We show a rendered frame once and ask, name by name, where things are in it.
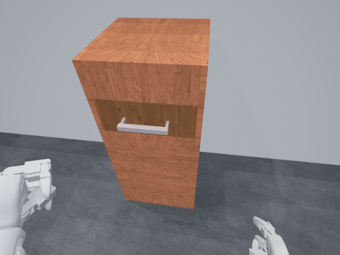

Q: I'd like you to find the cabinet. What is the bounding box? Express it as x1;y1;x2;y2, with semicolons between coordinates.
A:
72;18;210;209

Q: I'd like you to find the drawer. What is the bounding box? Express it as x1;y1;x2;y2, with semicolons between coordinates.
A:
93;99;198;139

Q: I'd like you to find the handle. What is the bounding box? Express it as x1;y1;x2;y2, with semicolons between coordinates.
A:
117;117;169;135

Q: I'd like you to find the left robot forearm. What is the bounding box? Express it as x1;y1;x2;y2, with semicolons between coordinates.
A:
0;227;26;255

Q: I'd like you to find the left robot hand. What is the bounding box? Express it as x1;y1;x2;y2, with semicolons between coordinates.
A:
0;159;56;228

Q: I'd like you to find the right robot hand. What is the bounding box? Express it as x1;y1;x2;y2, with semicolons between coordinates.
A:
249;216;289;255

